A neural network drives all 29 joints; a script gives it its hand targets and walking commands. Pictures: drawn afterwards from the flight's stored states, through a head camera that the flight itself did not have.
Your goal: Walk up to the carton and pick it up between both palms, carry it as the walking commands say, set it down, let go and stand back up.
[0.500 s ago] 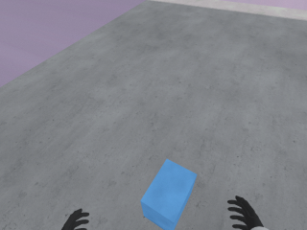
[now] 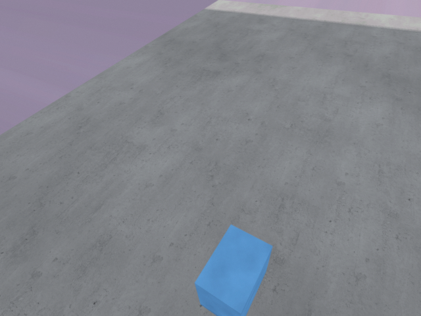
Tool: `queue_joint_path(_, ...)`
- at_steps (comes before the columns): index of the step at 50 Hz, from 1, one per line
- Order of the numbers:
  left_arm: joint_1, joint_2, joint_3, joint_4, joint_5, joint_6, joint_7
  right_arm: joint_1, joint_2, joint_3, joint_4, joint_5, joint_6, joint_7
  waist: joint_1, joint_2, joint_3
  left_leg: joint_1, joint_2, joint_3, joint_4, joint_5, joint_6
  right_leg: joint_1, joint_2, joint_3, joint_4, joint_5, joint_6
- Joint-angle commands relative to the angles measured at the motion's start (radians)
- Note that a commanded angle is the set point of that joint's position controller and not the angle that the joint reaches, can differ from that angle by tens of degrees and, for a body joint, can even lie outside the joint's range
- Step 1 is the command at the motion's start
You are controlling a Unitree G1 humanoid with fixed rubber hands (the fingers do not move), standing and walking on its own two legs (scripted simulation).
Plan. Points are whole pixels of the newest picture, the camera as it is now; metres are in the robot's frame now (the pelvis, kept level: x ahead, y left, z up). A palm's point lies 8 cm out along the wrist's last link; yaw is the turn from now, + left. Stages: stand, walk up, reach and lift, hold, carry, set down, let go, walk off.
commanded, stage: stand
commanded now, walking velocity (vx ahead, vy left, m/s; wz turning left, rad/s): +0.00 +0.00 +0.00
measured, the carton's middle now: (234, 276) +0.43 -0.05 -0.63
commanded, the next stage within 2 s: none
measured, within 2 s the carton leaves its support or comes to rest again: neither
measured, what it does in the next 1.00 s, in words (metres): stands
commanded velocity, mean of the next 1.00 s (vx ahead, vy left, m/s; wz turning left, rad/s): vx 0.00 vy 0.00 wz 0.00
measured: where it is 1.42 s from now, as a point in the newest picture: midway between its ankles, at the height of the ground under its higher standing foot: outside the picture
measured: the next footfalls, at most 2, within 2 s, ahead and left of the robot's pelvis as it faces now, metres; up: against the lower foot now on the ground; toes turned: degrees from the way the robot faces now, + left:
none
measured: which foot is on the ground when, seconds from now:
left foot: down 0.00-1.00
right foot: down 0.00-1.00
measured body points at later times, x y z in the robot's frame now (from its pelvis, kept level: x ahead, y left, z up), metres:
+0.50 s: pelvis -0.02 +0.01 +0.00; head -0.04 +0.00 +0.45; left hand +0.04 +0.29 -0.12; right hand +0.04 -0.28 -0.13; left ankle -0.03 +0.16 -0.73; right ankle +0.01 -0.10 -0.73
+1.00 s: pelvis -0.02 +0.02 +0.01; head -0.03 +0.01 +0.46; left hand +0.05 +0.30 -0.12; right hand +0.03 -0.27 -0.13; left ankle -0.03 +0.16 -0.73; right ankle +0.01 -0.10 -0.73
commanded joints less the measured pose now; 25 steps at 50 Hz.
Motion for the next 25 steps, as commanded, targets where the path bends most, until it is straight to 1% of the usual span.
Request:
queue_joint_path(1, -0.005, 0.195, 0.066, -0.051, 0.007, -0.015, 0.004, 0.005, -0.132, -0.029, -0.062, 0.002, -0.019, -0.003, 0.005, -0.017, 0.0, -0.085, 0.038, -0.005, -0.084, 0.114, 0.038, 0.03, -0.081, 0.102, -0.128, 0.116, 0.01)
queue_joint_path(2, -0.013, 0.182, 0.055, -0.047, -0.001, -0.017, -0.003, -0.01, -0.139, -0.034, -0.062, 0.0, -0.031, -0.004, 0.011, -0.052, 0.013, -0.085, 0.03, -0.016, -0.089, 0.067, 0.05, 0.003, -0.08, 0.095, -0.153, 0.069, 0.015)
queue_joint_path(3, -0.024, 0.166, 0.044, -0.04, 0.007, -0.011, -0.003, -0.007, -0.118, -0.023, -0.063, 0.006, -0.038, 0.001, -0.001, -0.055, 0.042, -0.102, 0.028, -0.008, -0.086, 0.084, 0.045, 0.007, -0.076, 0.092, -0.151, 0.063, 0.015)
queue_joint_path(4, -0.023, 0.157, 0.054, -0.043, 0.005, -0.013, -0.009, 0.001, -0.127, -0.024, -0.059, -0.004, -0.035, -0.003, 0.017, -0.044, 0.072, -0.112, 0.024, -0.015, -0.089, 0.067, 0.044, -0.027, -0.099, 0.097, -0.169, 0.015, 0.003)
queue_joint_path(5, -0.024, 0.158, 0.052, -0.016, 0.006, -0.012, -0.002, -0.042, -0.127, -0.023, -0.05, -0.006, -0.037, 0.001, 0.019, -0.08, 0.036, -0.106, 0.03, -0.016, -0.092, 0.081, 0.053, 0.001, -0.088, 0.097, -0.176, 0.032, 0.006)
queue_joint_path(6, -0.056, 0.193, 0.058, -0.027, -0.003, -0.007, 0.0, -0.049, -0.106, -0.019, -0.07, -0.012, -0.042, 0.003, 0.011, -0.114, 0.044, -0.083, 0.039, -0.017, -0.101, 0.102, 0.053, -0.007, -0.086, 0.076, -0.162, 0.062, 0.009)
queue_joint_path(7, -0.026, 0.188, 0.055, -0.024, -0.01, -0.014, -0.009, -0.035, -0.153, -0.031, -0.074, -0.006, -0.05, 0.0, 0.003, -0.088, 0.024, -0.082, 0.053, -0.029, -0.108, 0.116, 0.061, -0.018, -0.081, 0.09, -0.153, 0.108, 0.003)
queue_joint_path(8, -0.023, 0.194, 0.056, 0.0, -0.006, -0.017, -0.002, -0.011, -0.117, -0.012, -0.043, 0.004, -0.049, 0.002, -0.001, 0.007, -0.004, -0.059, 0.06, -0.019, -0.105, 0.134, 0.059, 0.006, -0.092, 0.099, -0.139, 0.136, 0.0)
queue_joint_path(9, -0.043, 0.204, 0.058, -0.002, -0.002, -0.026, 0.001, 0.015, -0.123, -0.019, -0.017, 0.002, -0.048, 0.0, -0.004, 0.047, 0.005, -0.085, 0.066, -0.035, -0.132, 0.132, 0.056, 0.037, -0.1, 0.095, -0.114, 0.173, 0.004)
queue_joint_path(10, -0.032, 0.201, 0.061, -0.005, -0.005, -0.024, -0.008, -0.01, -0.117, -0.009, -0.018, 0.004, -0.055, -0.001, 0.005, 0.051, -0.012, -0.09, 0.058, -0.026, -0.127, 0.152, 0.058, 0.066, -0.1, 0.084, -0.106, 0.223, 0.003)
queue_joint_path(11, -0.018, 0.171, 0.048, 0.005, -0.016, -0.023, -0.014, -0.034, -0.137, -0.009, -0.028, 0.001, -0.052, -0.013, 0.018, 0.018, 0.004, -0.088, 0.066, -0.037, -0.113, 0.174, 0.057, 0.042, -0.089, 0.076, -0.11, 0.228, 0.011)
queue_joint_path(12, -0.008, 0.185, 0.043, 0.017, -0.007, -0.024, -0.012, -0.017, -0.16, -0.023, -0.039, 0.003, -0.039, -0.007, 0.01, -0.038, 0.006, -0.084, 0.061, -0.037, -0.132, 0.132, 0.053, 0.031, -0.095, 0.077, -0.113, 0.192, 0.004)
queue_joint_path(13, -0.04, 0.191, 0.045, 0.035, -0.003, -0.015, 0.003, -0.027, -0.134, -0.015, -0.017, 0.0, -0.032, -0.005, 0.004, -0.008, 0.008, -0.068, 0.063, -0.014, -0.127, 0.131, 0.043, 0.027, -0.096, 0.076, -0.116, 0.176, 0.008)
queue_joint_path(14, -0.026, 0.178, 0.034, 0.021, -0.01, -0.012, -0.006, 0.001, -0.167, -0.02, -0.029, 0.01, -0.025, -0.006, -0.002, -0.045, 0.008, -0.071, 0.052, -0.015, -0.124, 0.09, 0.048, 0.014, -0.089, 0.1, -0.122, 0.134, -0.007)
queue_joint_path(15, -0.045, 0.222, 0.04, 0.027, -0.005, -0.009, -0.007, -0.009, -0.166, -0.019, -0.009, 0.004, -0.03, -0.014, -0.004, -0.109, 0.04, -0.068, 0.061, -0.032, -0.121, 0.054, 0.061, -0.025, -0.091, 0.096, -0.164, 0.101, -0.001)
queue_joint_path(16, -0.046, 0.184, 0.034, 0.032, -0.008, -0.009, -0.015, 0.018, -0.192, -0.025, 0.001, 0.007, -0.028, -0.009, -0.005, -0.044, 0.062, -0.109, 0.051, -0.041, -0.135, 0.024, 0.06, -0.022, -0.084, 0.107, -0.164, 0.036, -0.001)
queue_joint_path(17, -0.019, 0.171, 0.032, 0.058, 0.002, -0.004, -0.015, 0.047, -0.169, -0.018, 0.003, -0.007, -0.04, -0.005, -0.014, -0.087, 0.059, -0.077, 0.036, -0.009, -0.117, 0.019, 0.056, -0.022, -0.088, 0.09, -0.188, 0.014, 0.011)
queue_joint_path(18, -0.013, 0.158, 0.02, 0.032, -0.013, -0.012, -0.017, 0.029, -0.192, -0.018, 0.013, 0.0, -0.031, -0.006, 0.004, -0.082, 0.091, -0.088, 0.051, -0.015, -0.123, 0.045, 0.054, -0.058, -0.09, 0.118, -0.184, 0.027, 0.001)
queue_joint_path(19, -0.05, 0.17, 0.03, 0.047, -0.012, -0.019, -0.014, 0.038, -0.153, -0.019, 0.011, 0.005, -0.032, -0.005, -0.028, -0.077, 0.123, -0.064, 0.043, -0.024, -0.117, 0.019, 0.055, -0.106, -0.102, 0.133, -0.214, -0.033, 0.009)
queue_joint_path(20, -0.024, 0.191, 0.031, 0.058, -0.01, -0.018, -0.01, 0.042, -0.159, -0.02, 0.023, -0.004, -0.027, 0.0, -0.014, -0.049, 0.1, -0.074, 0.03, 0.005, -0.108, 0.005, 0.05, -0.067, -0.114, 0.167, -0.243, -0.101, 0.007)
queue_joint_path(21, -0.051, 0.232, 0.042, 0.057, -0.013, -0.024, -0.012, 0.029, -0.17, -0.023, 0.007, 0.011, -0.035, 0.002, -0.031, -0.068, 0.063, -0.066, 0.034, -0.007, -0.116, -0.007, 0.049, -0.079, -0.117, 0.182, -0.249, -0.119, 0.003)
queue_joint_path(22, -0.062, 0.209, 0.035, 0.048, -0.005, -0.02, -0.018, 0.013, -0.162, -0.017, -0.01, 0.005, -0.034, -0.001, -0.012, -0.093, 0.017, -0.084, 0.049, -0.031, -0.117, -0.013, 0.061, -0.021, -0.095, 0.141, -0.205, -0.074, 0.007)
queue_joint_path(23, -0.054, 0.241, 0.048, 0.051, 0.001, -0.026, -0.011, 0.011, -0.13, -0.011, 0.002, 0.009, -0.041, 0.009, 0.008, -0.119, 0.027, -0.114, 0.044, -0.033, -0.135, -0.006, 0.063, 0.005, -0.1, 0.131, -0.205, -0.037, 0.003)
queue_joint_path(24, -0.059, 0.222, 0.039, 0.051, -0.004, -0.021, -0.012, -0.04, -0.139, -0.005, -0.006, -0.002, -0.04, 0.01, 0.02, -0.058, 0.046, -0.091, 0.041, -0.012, -0.126, 0.049, 0.065, -0.021, -0.106, 0.133, -0.209, 0.003, -0.007)
queue_joint_path(25, -0.054, 0.223, 0.036, 0.063, -0.013, -0.025, -0.011, -0.041, -0.16, -0.01, -0.007, 0.003, -0.04, 0.0, 0.003, -0.06, 0.028, -0.07, 0.054, -0.014, -0.126, 0.102, 0.056, -0.009, -0.118, 0.143, -0.203, 0.045, -0.008)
